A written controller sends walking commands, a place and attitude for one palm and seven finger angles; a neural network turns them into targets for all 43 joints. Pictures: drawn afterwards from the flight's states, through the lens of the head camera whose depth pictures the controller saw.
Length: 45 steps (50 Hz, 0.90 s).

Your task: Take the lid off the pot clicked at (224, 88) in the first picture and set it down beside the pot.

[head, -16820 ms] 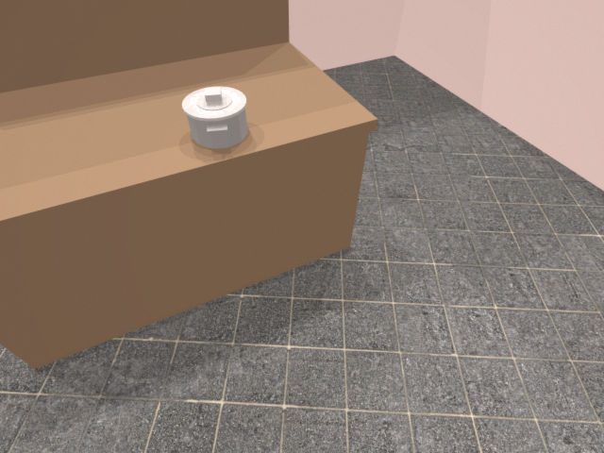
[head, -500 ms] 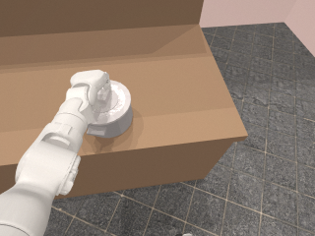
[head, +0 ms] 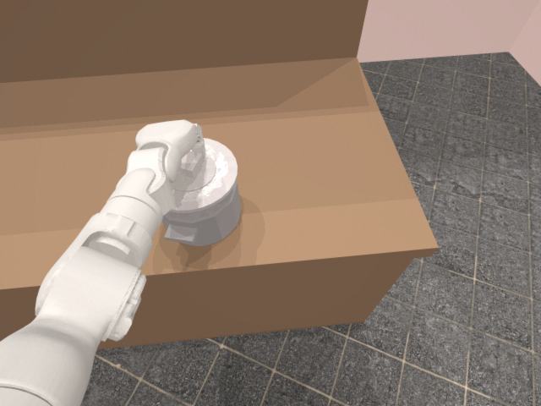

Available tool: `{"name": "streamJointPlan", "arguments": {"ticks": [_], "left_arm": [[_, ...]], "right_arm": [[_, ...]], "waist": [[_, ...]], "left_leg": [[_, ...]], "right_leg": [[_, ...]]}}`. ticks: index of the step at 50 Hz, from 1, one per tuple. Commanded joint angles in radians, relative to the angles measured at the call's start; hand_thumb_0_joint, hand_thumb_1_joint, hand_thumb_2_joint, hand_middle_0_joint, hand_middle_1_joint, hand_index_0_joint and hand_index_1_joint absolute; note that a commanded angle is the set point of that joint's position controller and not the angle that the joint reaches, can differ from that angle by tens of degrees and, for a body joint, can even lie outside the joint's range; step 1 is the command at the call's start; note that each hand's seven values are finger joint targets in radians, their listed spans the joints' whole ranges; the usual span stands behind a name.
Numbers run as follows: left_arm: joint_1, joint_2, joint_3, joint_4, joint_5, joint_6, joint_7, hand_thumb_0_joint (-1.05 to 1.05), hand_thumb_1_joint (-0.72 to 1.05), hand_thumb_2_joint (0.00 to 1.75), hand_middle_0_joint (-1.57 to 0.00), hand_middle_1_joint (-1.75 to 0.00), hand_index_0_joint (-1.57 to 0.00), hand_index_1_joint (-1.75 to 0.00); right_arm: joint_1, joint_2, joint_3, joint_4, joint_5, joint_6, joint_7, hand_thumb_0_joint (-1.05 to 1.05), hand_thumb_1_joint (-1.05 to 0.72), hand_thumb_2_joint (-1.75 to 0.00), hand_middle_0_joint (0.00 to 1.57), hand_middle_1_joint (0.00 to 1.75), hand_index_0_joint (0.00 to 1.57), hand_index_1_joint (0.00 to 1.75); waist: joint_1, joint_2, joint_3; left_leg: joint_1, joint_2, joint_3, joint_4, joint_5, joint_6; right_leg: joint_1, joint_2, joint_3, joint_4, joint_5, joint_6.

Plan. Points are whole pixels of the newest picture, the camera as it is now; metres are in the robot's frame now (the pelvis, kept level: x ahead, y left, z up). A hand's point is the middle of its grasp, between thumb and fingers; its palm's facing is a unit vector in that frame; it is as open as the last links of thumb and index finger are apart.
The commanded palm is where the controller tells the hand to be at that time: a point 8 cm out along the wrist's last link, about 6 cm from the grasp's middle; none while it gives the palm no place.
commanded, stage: lift the lid straight up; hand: left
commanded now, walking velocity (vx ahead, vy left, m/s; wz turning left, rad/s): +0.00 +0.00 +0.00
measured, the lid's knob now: (187, 163) +0.51 +0.12 +0.04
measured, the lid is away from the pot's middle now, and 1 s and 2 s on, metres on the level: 0.01 0.03 0.05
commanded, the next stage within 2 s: move the lid sideways beside the pot in 1.44 s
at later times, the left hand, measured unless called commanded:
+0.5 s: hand (167, 150) +0.48 +0.14 +0.10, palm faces -0.32 -0.06 -0.94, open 7.7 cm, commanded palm +0.48 +0.14 +0.17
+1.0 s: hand (168, 126) +0.49 +0.13 +0.14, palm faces -0.29 -0.07 -0.95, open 7.7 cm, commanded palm +0.49 +0.13 +0.21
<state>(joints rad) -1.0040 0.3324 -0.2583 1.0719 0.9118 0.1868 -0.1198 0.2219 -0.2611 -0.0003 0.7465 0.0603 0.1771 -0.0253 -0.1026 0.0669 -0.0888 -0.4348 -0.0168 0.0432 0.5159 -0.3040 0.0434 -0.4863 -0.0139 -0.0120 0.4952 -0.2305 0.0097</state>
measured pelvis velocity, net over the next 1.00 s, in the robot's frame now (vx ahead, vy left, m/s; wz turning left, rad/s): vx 0.00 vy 0.01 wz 0.01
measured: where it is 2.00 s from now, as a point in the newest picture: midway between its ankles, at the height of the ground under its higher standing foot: outside the picture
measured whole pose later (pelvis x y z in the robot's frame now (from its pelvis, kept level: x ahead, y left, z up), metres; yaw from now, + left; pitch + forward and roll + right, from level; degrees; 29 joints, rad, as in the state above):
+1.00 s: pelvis +0.00 +0.01 +0.00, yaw +0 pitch +10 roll +0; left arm -1.15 0.34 -0.28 1.03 0.90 0.26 -0.25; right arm 0.20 -0.27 0.02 0.75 0.06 0.16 -0.02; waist -0.08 0.07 -0.08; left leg -0.36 -0.03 0.04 0.45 -0.28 0.05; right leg -0.41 -0.03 -0.01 0.45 -0.22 0.02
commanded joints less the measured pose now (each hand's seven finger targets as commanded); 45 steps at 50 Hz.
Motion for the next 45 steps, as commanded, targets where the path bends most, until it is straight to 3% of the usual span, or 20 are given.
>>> {"name": "streamJointPlan", "arguments": {"ticks": [1,3,6,9,10,13,14,18,21,24,26,28,31,34,35,36,37,40,43,45], "left_arm": [[-0.543,0.230,0.069,-0.217,0.017,-0.011,0.037,0.00,0.70,0.92,-1.19,-1.19,-0.78,-1.07],[-0.546,0.243,0.074,-0.200,0.022,-0.002,0.034,0.00,0.70,0.92,-1.19,-1.19,-0.78,-1.07],[-0.592,0.180,0.024,-0.250,0.014,0.000,0.021,0.00,0.70,0.92,-1.19,-1.19,-0.78,-1.07],[-0.601,0.197,0.039,-0.244,0.001,0.003,0.004,0.00,0.70,0.92,-1.19,-1.19,-0.78,-1.07],[-0.631,0.198,0.034,-0.286,0.003,-0.002,0.001,0.00,0.70,0.92,-1.19,-1.19,-0.78,-1.07],[-0.595,0.225,0.053,-0.219,0.011,0.003,-0.006,0.00,0.70,0.92,-1.19,-1.19,-0.78,-1.07],[-0.618,0.184,0.021,-0.226,0.005,0.004,-0.012,0.00,0.70,0.92,-1.19,-1.19,-0.78,-1.07],[-0.669,0.232,0.051,-0.276,0.010,0.002,-0.009,0.00,0.70,0.92,-1.19,-1.19,-0.78,-1.07],[-0.651,0.259,0.076,-0.254,0.014,0.007,-0.015,0.00,0.70,0.92,-1.19,-1.19,-0.78,-1.07],[-0.675,0.162,0.002,-0.267,0.012,0.014,-0.031,0.00,0.70,0.92,-1.19,-1.19,-0.78,-1.07],[-0.658,0.223,0.054,-0.252,0.011,0.019,-0.030,0.00,0.70,0.92,-1.19,-1.19,-0.78,-1.07],[-0.643,0.213,0.046,-0.201,0.008,0.031,-0.037,0.00,0.70,0.92,-1.19,-1.19,-0.78,-1.07],[-0.739,0.202,0.025,-0.294,0.012,0.022,-0.044,0.00,0.70,0.92,-1.19,-1.19,-0.78,-1.07],[-0.707,0.188,0.024,-0.245,0.009,0.028,-0.050,0.00,0.70,0.92,-1.19,-1.19,-0.78,-1.07],[-0.727,0.248,0.067,-0.263,0.013,0.027,-0.046,0.00,0.70,0.92,-1.19,-1.19,-0.78,-1.07],[-0.734,0.224,0.046,-0.286,0.010,0.028,-0.045,0.00,0.70,0.92,-1.19,-1.19,-0.78,-1.07],[-0.709,0.187,0.018,-0.249,0.013,0.036,-0.050,0.00,0.70,0.92,-1.19,-1.19,-0.78,-1.07],[-0.741,0.234,0.050,-0.246,0.017,0.049,-0.052,0.00,0.70,0.92,-1.19,-1.19,-0.78,-1.07],[-0.754,0.196,0.019,-0.279,0.020,0.054,-0.060,0.00,0.70,0.92,-1.19,-1.19,-0.78,-1.07],[-0.709,0.235,0.056,-0.233,0.019,0.062,-0.069,0.00,0.70,0.92,-1.19,-1.19,-0.78,-1.07]], "right_arm": [[0.042,-0.134,-0.039,-0.085,-0.001,-0.025,-0.018,0.00,-0.90,-0.90,0.20,0.30,0.20,0.30],[0.038,-0.143,-0.038,-0.083,0.004,-0.022,-0.018,0.00,-0.90,-0.90,0.20,0.30,0.20,0.30],[0.024,-0.138,-0.040,-0.085,0.003,-0.026,-0.012,0.00,-0.90,-0.90,0.20,0.30,0.20,0.30],[0.016,-0.143,-0.038,-0.088,0.005,-0.026,-0.015,0.00,-0.90,-0.90,0.20,0.30,0.20,0.30],[0.018,-0.142,-0.040,-0.088,0.002,-0.029,-0.014,0.00,-0.90,-0.90,0.20,0.30,0.20,0.30],[0.019,-0.145,-0.033,-0.080,0.005,-0.028,-0.018,0.00,-0.90,-0.90,0.20,0.30,0.20,0.30],[0.013,-0.143,-0.033,-0.082,0.006,-0.029,-0.019,0.00,-0.90,-0.90,0.20,0.30,0.20,0.30],[0.018,-0.143,-0.034,-0.082,0.004,-0.039,-0.021,0.00,-0.90,-0.90,0.20,0.30,0.20,0.30],[0.022,-0.144,-0.033,-0.082,0.002,-0.041,-0.019,0.00,-0.90,-0.90,0.20,0.30,0.20,0.30],[0.011,-0.139,-0.035,-0.086,0.005,-0.043,-0.010,0.00,-0.90,-0.90,0.20,0.30,0.20,0.30],[0.015,-0.145,-0.035,-0.082,0.000,-0.042,-0.008,0.00,-0.90,-0.90,0.20,0.30,0.20,0.30],[0.016,-0.148,-0.032,-0.075,0.003,-0.037,-0.009,0.00,-0.90,-0.90,0.20,0.30,0.20,0.30],[0.011,-0.144,-0.034,-0.081,0.001,-0.047,-0.006,0.00,-0.90,-0.90,0.20,0.30,0.20,0.30],[0.013,-0.141,-0.033,-0.080,0.000,-0.048,-0.006,0.00,-0.90,-0.90,0.20,0.30,0.20,0.30],[0.016,-0.149,-0.032,-0.075,-0.001,-0.047,-0.006,0.00,-0.90,-0.90,0.20,0.30,0.20,0.30],[0.007,-0.142,-0.030,-0.085,-0.001,-0.051,-0.004,0.00,-0.90,-0.90,0.20,0.30,0.20,0.30],[0.007,-0.139,-0.030,-0.083,0.000,-0.050,-0.004,0.00,-0.90,-0.90,0.20,0.30,0.20,0.30],[0.003,-0.149,-0.026,-0.079,0.000,-0.046,-0.005,0.00,-0.90,-0.90,0.20,0.30,0.20,0.30],[-0.004,-0.138,-0.029,-0.088,-0.002,-0.055,-0.002,0.00,-0.90,-0.90,0.20,0.30,0.20,0.30],[-0.009,-0.143,-0.026,-0.088,-0.001,-0.050,-0.001,0.00,-0.90,-0.90,0.20,0.30,0.20,0.30]], "waist": [[-0.016,-0.071,-0.476],[-0.017,-0.106,-0.432],[-0.019,-0.038,-0.446],[-0.016,-0.076,-0.446],[-0.017,-0.039,-0.465],[-0.014,-0.091,-0.422],[-0.020,-0.082,-0.418],[-0.012,-0.043,-0.466],[-0.003,-0.067,-0.464],[-0.013,-0.047,-0.452],[-0.003,-0.057,-0.467],[-0.010,-0.096,-0.422],[-0.010,-0.033,-0.464],[-0.008,-0.074,-0.449],[-0.002,-0.073,-0.457],[0.001,-0.052,-0.482],[-0.003,-0.069,-0.455],[-0.003,-0.090,-0.450],[0.000,-0.056,-0.485],[0.008,-0.093,-0.462]], "left_leg": [[0.241,-0.014,-0.031,-0.001,0.485,0.018],[0.199,-0.012,-0.027,-0.015,0.435,0.018],[0.261,-0.008,-0.036,-0.013,0.470,0.014],[0.254,-0.010,-0.039,-0.015,0.466,0.016],[0.284,-0.008,-0.042,-0.015,0.484,0.014],[0.249,-0.010,-0.043,-0.027,0.445,0.012],[0.245,-0.012,-0.039,-0.026,0.443,0.014],[0.290,-0.010,-0.049,-0.032,0.446,0.011],[0.280,-0.010,-0.050,-0.029,0.476,0.010],[0.307,-0.005,-0.060,-0.026,0.531,0.005],[0.321,-0.005,-0.061,-0.023,0.541,0.005],[0.279,-0.007,-0.053,-0.034,0.486,0.007],[0.335,-0.004,-0.067,-0.033,0.527,0.003],[0.318,-0.006,-0.066,-0.034,0.532,0.002],[0.318,-0.004,-0.065,-0.039,0.522,0.002],[0.335,-0.009,-0.066,-0.039,0.541,0.002],[0.323,-0.008,-0.067,-0.040,0.543,0.000],[0.296,-0.010,-0.059,-0.048,0.495,0.005],[0.348,-0.009,-0.064,-0.041,0.555,0.002],[0.319,-0.011,-0.060,-0.040,0.549,0.005]], "right_leg": [[0.252,0.022,-0.015,-0.001,0.475,-0.045],[0.255,0.021,-0.016,-0.007,0.459,-0.045],[0.217,0.021,-0.022,-0.008,0.437,-0.048],[0.229,0.020,-0.022,-0.012,0.437,-0.048],[0.225,0.019,-0.023,-0.010,0.442,-0.047],[0.229,0.022,-0.027,-0.016,0.412,-0.048],[0.220,0.020,-0.024,-0.017,0.418,-0.049],[0.230,0.019,-0.026,-0.017,0.402,-0.049],[0.248,0.020,-0.024,-0.016,0.431,-0.049],[0.207,0.021,-0.032,-0.017,0.423,-0.051],[0.223,0.023,-0.031,-0.015,0.433,-0.050],[0.220,0.023,-0.035,-0.023,0.415,-0.048],[0.210,0.021,-0.033,-0.019,0.415,-0.051],[0.213,0.023,-0.035,-0.025,0.412,-0.051],[0.228,0.022,-0.034,-0.022,0.422,-0.050],[0.238,0.021,-0.032,-0.018,0.434,-0.050],[0.228,0.021,-0.036,-0.021,0.428,-0.050],[0.245,0.020,-0.032,-0.024,0.430,-0.050],[0.243,0.018,-0.032,-0.022,0.447,-0.049],[0.261,0.019,-0.029,-0.023,0.460,-0.048]]}}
